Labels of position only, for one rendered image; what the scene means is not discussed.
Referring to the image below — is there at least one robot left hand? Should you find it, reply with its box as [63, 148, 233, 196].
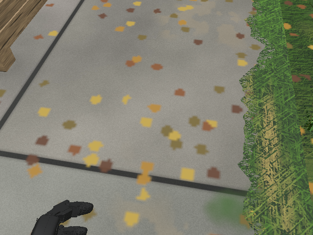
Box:
[30, 200, 94, 235]

